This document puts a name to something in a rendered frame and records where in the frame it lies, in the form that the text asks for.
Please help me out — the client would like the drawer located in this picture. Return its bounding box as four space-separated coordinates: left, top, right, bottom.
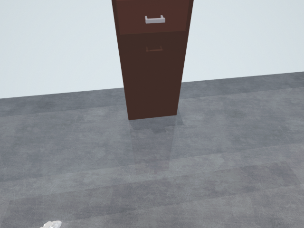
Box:
116 0 189 34

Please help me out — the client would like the handle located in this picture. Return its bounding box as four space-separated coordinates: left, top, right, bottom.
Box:
146 49 163 54
145 15 165 24

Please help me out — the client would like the cabinet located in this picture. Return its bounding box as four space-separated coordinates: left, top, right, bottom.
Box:
112 0 194 120

